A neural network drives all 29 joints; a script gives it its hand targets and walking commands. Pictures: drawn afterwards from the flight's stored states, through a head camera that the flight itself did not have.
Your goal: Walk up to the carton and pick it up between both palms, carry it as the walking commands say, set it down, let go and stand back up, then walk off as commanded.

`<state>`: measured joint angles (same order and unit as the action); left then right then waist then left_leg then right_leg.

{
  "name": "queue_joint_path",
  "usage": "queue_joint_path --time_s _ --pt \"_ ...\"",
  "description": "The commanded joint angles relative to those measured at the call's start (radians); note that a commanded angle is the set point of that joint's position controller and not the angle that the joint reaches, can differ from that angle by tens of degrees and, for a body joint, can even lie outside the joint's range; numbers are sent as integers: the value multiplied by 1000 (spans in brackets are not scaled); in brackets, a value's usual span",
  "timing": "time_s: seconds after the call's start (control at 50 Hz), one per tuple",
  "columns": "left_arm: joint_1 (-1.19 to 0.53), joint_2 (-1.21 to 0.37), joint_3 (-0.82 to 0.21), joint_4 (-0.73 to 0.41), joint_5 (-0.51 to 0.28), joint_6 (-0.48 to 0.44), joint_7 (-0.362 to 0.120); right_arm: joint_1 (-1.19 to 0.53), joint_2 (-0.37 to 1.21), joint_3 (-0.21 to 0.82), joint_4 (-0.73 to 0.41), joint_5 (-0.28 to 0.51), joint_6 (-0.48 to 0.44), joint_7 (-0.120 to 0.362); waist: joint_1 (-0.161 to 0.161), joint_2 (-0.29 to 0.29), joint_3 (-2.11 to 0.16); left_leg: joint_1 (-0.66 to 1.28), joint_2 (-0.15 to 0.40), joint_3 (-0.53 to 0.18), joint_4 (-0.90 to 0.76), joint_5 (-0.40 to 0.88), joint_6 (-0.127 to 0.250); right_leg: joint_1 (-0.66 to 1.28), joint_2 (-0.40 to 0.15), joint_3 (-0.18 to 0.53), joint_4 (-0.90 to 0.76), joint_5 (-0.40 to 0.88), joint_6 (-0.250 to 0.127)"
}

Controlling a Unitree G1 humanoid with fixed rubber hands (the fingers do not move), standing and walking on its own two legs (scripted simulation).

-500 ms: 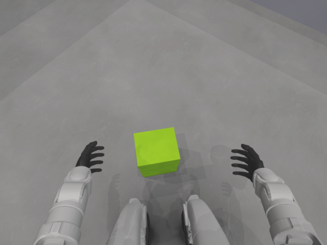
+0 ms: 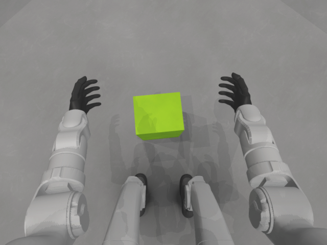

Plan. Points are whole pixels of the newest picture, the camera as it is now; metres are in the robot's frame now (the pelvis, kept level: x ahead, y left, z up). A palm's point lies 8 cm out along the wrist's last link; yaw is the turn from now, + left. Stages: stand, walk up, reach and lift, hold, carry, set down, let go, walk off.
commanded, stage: reach and lift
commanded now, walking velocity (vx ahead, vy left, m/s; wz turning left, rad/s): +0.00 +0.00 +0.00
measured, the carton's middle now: (159, 119) +0.46 +0.03 -0.53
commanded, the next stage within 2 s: none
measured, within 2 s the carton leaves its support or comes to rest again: neither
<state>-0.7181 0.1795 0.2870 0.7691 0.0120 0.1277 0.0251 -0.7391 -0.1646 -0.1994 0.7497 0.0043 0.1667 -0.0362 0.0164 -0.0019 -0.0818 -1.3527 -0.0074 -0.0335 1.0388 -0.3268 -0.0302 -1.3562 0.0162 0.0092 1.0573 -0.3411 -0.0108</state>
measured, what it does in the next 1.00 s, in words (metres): lowers itself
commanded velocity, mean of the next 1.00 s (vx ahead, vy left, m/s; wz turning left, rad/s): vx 0.00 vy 0.00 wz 0.00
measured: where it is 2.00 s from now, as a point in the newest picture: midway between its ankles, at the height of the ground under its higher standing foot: (163, 203)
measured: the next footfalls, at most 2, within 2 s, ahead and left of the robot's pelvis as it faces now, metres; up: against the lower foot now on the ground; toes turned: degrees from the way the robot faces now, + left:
none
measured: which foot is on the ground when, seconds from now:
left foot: down 0.00-1.00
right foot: down 0.00-1.00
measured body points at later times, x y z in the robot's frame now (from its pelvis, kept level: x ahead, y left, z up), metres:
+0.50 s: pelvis +0.00 +0.01 -0.02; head +0.30 +0.00 +0.31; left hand +0.48 +0.20 -0.14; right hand +0.51 -0.18 -0.15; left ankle +0.06 +0.13 -0.64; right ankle +0.06 -0.11 -0.64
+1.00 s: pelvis -0.03 +0.00 -0.17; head +0.30 -0.02 +0.14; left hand +0.47 +0.20 -0.30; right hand +0.50 -0.17 -0.32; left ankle +0.06 +0.13 -0.64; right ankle +0.06 -0.11 -0.64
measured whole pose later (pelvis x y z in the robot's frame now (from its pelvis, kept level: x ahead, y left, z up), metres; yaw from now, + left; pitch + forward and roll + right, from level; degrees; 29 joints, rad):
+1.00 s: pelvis -0.03 +0.00 -0.17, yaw +1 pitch +48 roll +3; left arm -1.08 0.19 0.29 0.85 -0.10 0.09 0.12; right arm -1.16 -0.31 -0.14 0.91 0.05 0.13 -0.09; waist 0.06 0.00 -0.03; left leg -2.03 -0.03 -0.01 1.69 -0.50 -0.04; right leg -2.06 0.05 0.06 1.72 -0.51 0.01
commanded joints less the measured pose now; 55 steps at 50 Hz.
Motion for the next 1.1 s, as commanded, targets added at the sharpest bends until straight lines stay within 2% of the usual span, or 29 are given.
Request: queue_joint_path --time_s 0.0,0.04,0.12,0.16,0.18,0.24,0.34,0.36,0.38,0.42,0.46,0.5,0.54,0.58,0.62,0.64,0.7,0.72,0.74,0.78,0.84,0.88,0.9,0.92,0.96,0.98,1.0,1.02,1.08 --pt "-240 91 16 -99 -14 -44 10 -278 -110 -25 -38 -9 -43 8 12 -13 -865 325 -60 62 -70 272 -15 496 29 8 -86 316 42" --pt "-268 84 4 -116 -14 -45 20 -327 -138 -48 -40 -11 -50 16 10 16 -922 381 -60 53 -59 325 -17 441 40 -11 -61 322 37" --pt "-310 69 17 -102 -10 -51 31 -401 -193 -63 -27 -31 -72 30 7 -6 -968 390 -60 56 -33 337 -22 410 46 -7 -45 318 38" --pt "-350 86 37 -114 -18 -50 42 -430 -199 -55 0 -34 -70 35 16 -51 -1006 372 -63 58 -18 367 -24 418 46 -7 -29 358 39" --pt "-354 70 29 -118 -13 -55 41 -457 -193 -49 -20 -27 -72 39 41 -34 -1001 373 -67 58 -29 386 -24 418 49 -10 -24 369 41" --pt "-380 54 34 -163 -6 -53 46 -453 -198 -66 -18 -36 -76 49 26 -26 -1066 397 -69 58 -21 458 -32 450 49 -13 -16 463 36" --pt "-365 29 55 -152 26 -57 46 -490 -194 -87 -18 -58 -89 62 38 -41 -1024 332 -67 54 -10 475 -29 379 59 -11 -4 461 36" --pt "-382 22 58 -137 18 -59 45 -514 -171 -66 -16 -47 -92 63 56 -55 -1017 331 -69 54 1 458 -22 363 60 -7 -6 431 39" --pt "-379 25 54 -117 23 -61 44 -499 -186 -86 14 -69 -91 61 36 -62 -1012 293 -66 58 10 441 -25 373 55 -10 3 433 41" --pt "-353 2 61 -62 34 -63 41 -479 -164 -96 66 -77 -92 59 36 -41 -948 240 -70 61 25 402 -28 304 60 -9 30 389 46" --pt "-405 -3 65 -91 32 -69 48 -517 -172 -92 61 -72 -99 57 44 -42 -940 213 -68 65 68 391 -31 233 62 -2 53 353 44" --pt "-412 8 75 -45 31 -75 50 -511 -167 -96 107 -85 -102 50 34 -75 -916 151 -71 62 107 338 -32 173 67 -19 110 302 52" --pt "-442 31 89 -70 28 -76 60 -547 -186 -90 98 -70 -103 34 47 -67 -966 103 -77 85 155 297 -40 186 69 -15 158 291 52" --pt "-430 30 84 -17 28 -78 63 -560 -192 -77 115 -71 -106 22 55 -63 -966 39 -83 92 201 270 -36 151 68 -10 209 279 62" --pt "-466 48 73 -65 -4 -79 71 -593 -203 -63 75 -51 -104 6 51 -76 -1088 29 -88 108 257 271 -39 189 76 -13 267 299 64" --pt "-472 51 73 -32 -15 -83 72 -591 -195 -30 108 -34 -105 -1 58 -100 -1024 -77 -88 118 286 239 -45 186 68 5 282 305 62" --pt "-511 83 54 -65 -52 -76 78 -631 -193 -14 53 -8 -92 -23 52 -100 -1124 -84 -89 127 352 204 -37 166 71 -12 349 267 71" --pt "-522 100 51 -57 -68 -71 80 -649 -200 12 61 2 -84 -26 63 -113 -1133 -90 -86 129 360 151 -37 177 73 -14 361 195 69" --pt "-511 103 41 -22 -62 -67 83 -647 -201 0 80 7 -78 -31 63 -88 -1081 -112 -85 134 372 117 -33 113 74 -22 380 151 71" --pt "-541 110 36 -98 -80 -61 87 -654 -215 13 29 16 -70 -43 53 -104 -1146 -96 -85 133 409 126 -40 127 76 -38 418 167 67" --pt "-556 130 38 -43 -90 -54 91 -686 -248 25 41 28 -69 -51 56 -102 -1136 -157 -77 133 486 127 -39 90 71 -21 477 180 65" --pt "-558 120 6 -75 -118 -53 92 -721 -231 56 -20 51 -66 -59 61 -116 -1170 -169 -82 132 509 142 -34 103 77 -26 516 203 73" --pt "-581 123 7 -64 -121 -52 92 -726 -228 61 3 56 -65 -60 73 -121 -1162 -177 -79 126 529 141 -34 95 74 -22 527 197 72" --pt "-553 139 23 -23 -104 -51 95 -675 -234 53 63 51 -59 -61 65 -100 -1131 -192 -73 137 542 118 -40 69 72 -24 543 188 69" --pt "-564 133 11 -17 -119 -59 93 -695 -222 65 55 53 -63 -60 65 -142 -1095 -257 -73 127 567 104 -35 48 71 -24 569 176 70" --pt "-571 126 6 -36 -118 -63 93 -705 -232 56 48 55 -68 -61 61 -108 -1076 -244 -71 125 581 121 -36 20 73 -17 580 182 65" --pt "-581 132 12 18 -120 -68 91 -720 -218 75 88 62 -75 -61 66 -122 -1040 -295 -67 132 607 82 -32 2 69 -20 593 152 67" --pt "-614 128 8 -28 -133 -71 93 -742 -221 71 48 69 -80 -62 66 -134 -1074 -277 -69 123 613 93 -29 3 70 -27 606 160 69" --pt "-599 148 -5 41 -132 -71 102 -740 -237 74 105 69 -80 -69 65 -105 -1061 -287 -62 127 656 76 -31 -42 67 -21 652 134 65"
